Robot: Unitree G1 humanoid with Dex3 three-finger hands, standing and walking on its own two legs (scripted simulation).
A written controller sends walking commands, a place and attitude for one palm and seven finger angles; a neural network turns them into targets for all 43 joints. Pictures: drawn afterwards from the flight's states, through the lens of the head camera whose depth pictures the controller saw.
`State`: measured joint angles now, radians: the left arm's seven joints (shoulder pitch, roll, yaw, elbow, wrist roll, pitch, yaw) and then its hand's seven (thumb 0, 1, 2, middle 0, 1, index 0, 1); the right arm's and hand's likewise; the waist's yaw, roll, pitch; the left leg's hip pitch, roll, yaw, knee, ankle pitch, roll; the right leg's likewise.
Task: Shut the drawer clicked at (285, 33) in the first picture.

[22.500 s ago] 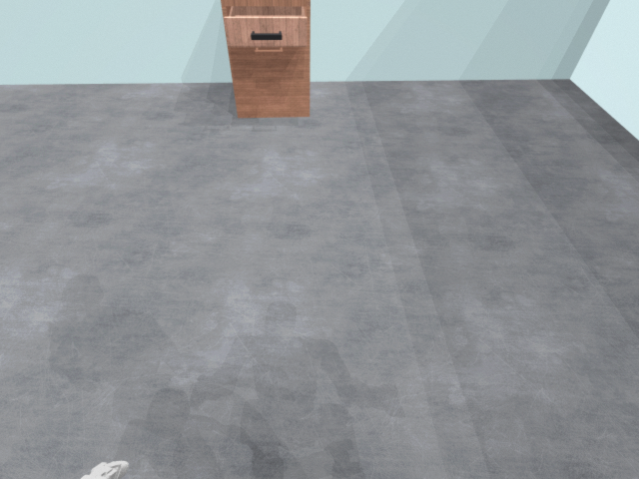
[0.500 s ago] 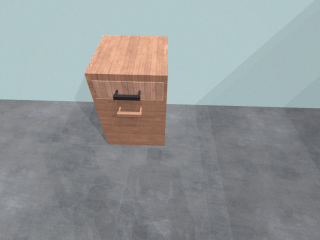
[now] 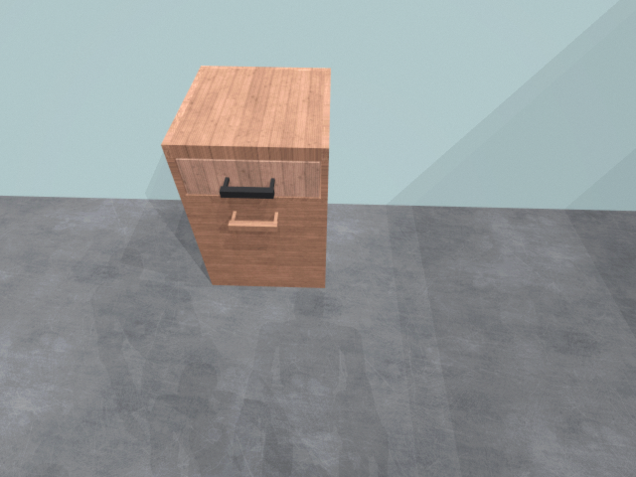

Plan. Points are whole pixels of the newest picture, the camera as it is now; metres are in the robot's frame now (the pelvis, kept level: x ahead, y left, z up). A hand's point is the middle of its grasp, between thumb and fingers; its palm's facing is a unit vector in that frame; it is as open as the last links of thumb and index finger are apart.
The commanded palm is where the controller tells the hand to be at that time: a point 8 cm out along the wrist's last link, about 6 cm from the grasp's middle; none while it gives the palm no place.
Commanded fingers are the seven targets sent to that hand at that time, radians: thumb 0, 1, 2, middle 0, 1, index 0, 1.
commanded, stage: look to check the result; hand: left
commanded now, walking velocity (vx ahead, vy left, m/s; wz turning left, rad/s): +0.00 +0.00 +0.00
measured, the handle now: (248, 187) +0.85 +0.24 -0.23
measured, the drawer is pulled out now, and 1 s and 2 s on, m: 0.00 0.00 0.00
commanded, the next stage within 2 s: stand and wait in 0.12 s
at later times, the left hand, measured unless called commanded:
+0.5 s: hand out of the picture -0.01 +0.14 -0.17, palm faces +0.06 -0.98 -0.17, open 7.4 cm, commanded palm none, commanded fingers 0.00 0.90 0.90 -0.20 -0.30 -0.20 -0.30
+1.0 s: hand out of the picture -0.01 +0.13 -0.17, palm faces +0.07 -0.98 -0.18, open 7.4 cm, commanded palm none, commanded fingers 0.00 0.90 0.90 -0.20 -0.30 -0.20 -0.30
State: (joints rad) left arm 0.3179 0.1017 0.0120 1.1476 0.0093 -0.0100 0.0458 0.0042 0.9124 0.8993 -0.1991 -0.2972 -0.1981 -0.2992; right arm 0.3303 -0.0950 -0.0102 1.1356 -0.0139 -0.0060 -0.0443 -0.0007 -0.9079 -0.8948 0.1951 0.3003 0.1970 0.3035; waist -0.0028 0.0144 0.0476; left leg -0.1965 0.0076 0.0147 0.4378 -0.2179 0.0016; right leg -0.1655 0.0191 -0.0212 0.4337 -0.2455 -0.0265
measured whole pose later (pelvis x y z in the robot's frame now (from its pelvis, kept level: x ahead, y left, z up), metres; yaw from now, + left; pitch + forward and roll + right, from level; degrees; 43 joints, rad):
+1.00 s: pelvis +0.02 -0.02 +0.00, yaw +0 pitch -1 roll +0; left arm 0.32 0.09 0.02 1.15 0.01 -0.02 0.05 0.00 0.91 0.90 -0.20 -0.30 -0.20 -0.30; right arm 0.32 -0.10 -0.01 1.15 -0.01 -0.01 -0.05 0.00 -0.91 -0.89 0.20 0.30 0.20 0.30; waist 0.00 0.02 0.05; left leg -0.16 0.03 0.01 0.42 -0.23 -0.02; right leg -0.13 0.04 -0.03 0.42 -0.26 -0.05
